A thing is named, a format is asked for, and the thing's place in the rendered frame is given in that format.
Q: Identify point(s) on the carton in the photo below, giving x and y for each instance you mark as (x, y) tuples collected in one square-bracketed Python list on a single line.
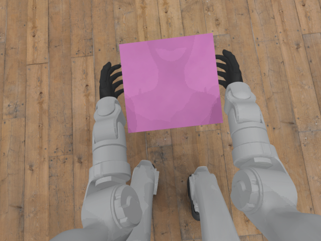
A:
[(170, 83)]

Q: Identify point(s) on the right robot thigh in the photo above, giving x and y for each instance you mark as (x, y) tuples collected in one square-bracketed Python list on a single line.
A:
[(215, 219)]

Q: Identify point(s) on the robot right forearm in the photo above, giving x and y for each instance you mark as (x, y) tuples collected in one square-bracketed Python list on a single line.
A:
[(251, 145)]

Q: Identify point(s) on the left robot upper arm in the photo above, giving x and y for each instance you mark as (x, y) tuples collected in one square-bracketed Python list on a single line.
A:
[(109, 214)]

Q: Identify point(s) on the robot left forearm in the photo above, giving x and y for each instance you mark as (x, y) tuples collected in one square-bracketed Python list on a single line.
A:
[(110, 166)]

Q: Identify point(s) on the left robot hand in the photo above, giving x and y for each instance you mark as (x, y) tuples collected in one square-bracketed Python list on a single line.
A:
[(106, 87)]

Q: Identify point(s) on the right robot upper arm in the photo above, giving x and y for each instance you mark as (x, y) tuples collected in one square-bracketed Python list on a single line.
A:
[(269, 199)]

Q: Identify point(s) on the right robot shin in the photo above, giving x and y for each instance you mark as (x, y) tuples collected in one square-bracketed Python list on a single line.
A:
[(200, 169)]

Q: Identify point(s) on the right robot hand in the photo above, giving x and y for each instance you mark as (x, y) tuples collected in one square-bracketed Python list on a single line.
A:
[(233, 73)]

